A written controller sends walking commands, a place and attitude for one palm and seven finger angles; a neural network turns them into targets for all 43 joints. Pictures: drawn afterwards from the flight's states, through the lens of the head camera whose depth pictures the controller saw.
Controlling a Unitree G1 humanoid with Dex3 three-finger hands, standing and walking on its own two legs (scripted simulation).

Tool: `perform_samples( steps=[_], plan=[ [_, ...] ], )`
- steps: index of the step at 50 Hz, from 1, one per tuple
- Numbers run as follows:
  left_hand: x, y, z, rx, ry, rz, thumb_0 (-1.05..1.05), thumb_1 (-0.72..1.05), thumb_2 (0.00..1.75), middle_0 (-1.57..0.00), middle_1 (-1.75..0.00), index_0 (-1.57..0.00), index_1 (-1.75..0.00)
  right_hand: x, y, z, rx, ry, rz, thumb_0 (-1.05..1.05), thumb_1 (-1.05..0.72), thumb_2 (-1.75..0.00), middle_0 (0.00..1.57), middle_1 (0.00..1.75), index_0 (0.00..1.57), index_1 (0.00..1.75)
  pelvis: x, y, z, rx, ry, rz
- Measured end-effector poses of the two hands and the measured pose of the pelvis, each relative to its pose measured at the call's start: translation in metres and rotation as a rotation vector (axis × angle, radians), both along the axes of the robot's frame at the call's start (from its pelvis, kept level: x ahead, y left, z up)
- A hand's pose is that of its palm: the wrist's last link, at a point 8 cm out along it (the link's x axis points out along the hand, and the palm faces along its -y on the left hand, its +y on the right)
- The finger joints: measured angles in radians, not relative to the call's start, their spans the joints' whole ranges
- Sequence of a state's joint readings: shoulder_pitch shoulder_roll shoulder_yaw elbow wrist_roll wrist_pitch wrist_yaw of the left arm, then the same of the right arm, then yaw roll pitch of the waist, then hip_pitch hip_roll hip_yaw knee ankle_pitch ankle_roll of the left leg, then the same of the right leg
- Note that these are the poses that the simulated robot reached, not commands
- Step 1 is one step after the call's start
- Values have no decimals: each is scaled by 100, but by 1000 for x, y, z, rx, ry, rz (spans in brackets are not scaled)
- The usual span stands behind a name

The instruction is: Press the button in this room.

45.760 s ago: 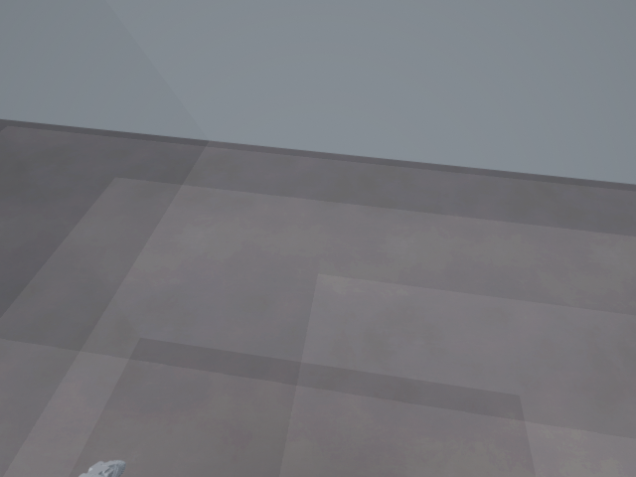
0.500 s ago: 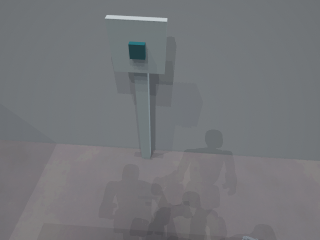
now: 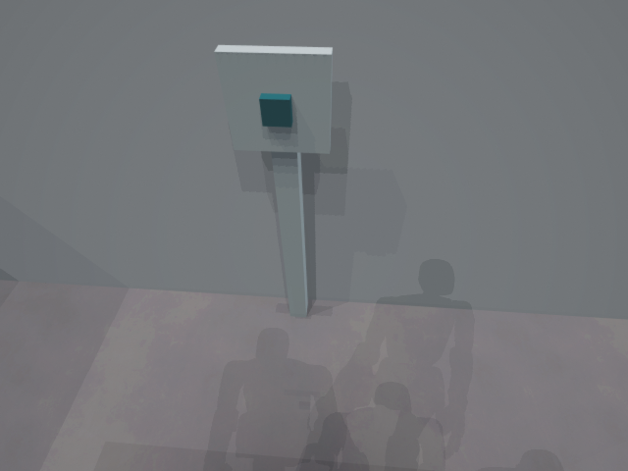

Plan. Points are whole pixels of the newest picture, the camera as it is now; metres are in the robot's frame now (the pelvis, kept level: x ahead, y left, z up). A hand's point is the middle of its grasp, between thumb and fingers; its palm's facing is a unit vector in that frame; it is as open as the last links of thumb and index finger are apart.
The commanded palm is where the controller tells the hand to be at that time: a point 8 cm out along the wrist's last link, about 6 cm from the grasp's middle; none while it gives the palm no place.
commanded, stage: let the arm hang, fingers relaxed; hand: left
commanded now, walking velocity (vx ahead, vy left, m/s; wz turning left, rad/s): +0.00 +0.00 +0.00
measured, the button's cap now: (276, 109) +0.72 +0.12 +0.09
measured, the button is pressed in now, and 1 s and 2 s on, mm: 0 0 0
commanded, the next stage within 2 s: stand and wait in 0.34 s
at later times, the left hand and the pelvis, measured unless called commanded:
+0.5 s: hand out of the picture -0.01 +0.15 -0.18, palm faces +0.06 -0.98 -0.18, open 7.3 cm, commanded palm none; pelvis +0.01 -0.01 +0.00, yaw +0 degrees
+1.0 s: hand out of the picture +0.02 +0.15 -0.17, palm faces +0.04 -0.98 -0.20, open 7.4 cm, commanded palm none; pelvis +0.02 -0.02 +0.00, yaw +0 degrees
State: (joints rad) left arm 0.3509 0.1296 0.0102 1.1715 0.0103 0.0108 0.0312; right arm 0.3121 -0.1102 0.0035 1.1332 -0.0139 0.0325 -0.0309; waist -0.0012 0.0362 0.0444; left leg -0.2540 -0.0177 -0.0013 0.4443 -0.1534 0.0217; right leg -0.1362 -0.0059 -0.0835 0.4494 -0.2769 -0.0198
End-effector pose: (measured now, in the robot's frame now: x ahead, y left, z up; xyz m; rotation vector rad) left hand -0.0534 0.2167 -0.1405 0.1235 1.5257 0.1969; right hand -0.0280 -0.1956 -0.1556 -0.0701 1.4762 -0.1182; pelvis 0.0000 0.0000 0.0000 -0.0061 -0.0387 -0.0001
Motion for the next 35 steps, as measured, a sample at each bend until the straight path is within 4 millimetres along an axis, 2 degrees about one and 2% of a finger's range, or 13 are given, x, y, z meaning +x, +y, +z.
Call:
perform_samples(
  steps=[6, 11, 22, 35],
  plan=[
    [27, -16, -6, -33, -77, -9, 0, 91, 90, -22, -33, -22, -33, 3, 0, 0, 0, -18, -9, 1, -91, -90, 20, 30, 20, 30, 1, -3, 0, 3, -1, 0],
    [40, -24, -8, -47, -105, -18, 0, 92, 90, -21, -31, -20, -31, 3, -5, 2, -14, -17, -17, 0, -91, -90, 20, 30, 20, 30, 3, -6, -1, 2, 1, 0],
    [37, -20, -7, -26, -77, -4, 0, 92, 90, -20, -30, -20, -30, 5, -18, 5, -37, 3, -13, 0, -91, -90, 19, 30, 20, 30, 8, -12, 0, 1, 2, 4],
    [37, -16, -3, -7, -54, -10, 0, 91, 90, -20, -30, -20, -30, 27, -30, 5, -48, -26, 4, 0, -91, -90, 19, 30, 20, 30, 13, -16, 1, 2, 1, -1]
  ],
)
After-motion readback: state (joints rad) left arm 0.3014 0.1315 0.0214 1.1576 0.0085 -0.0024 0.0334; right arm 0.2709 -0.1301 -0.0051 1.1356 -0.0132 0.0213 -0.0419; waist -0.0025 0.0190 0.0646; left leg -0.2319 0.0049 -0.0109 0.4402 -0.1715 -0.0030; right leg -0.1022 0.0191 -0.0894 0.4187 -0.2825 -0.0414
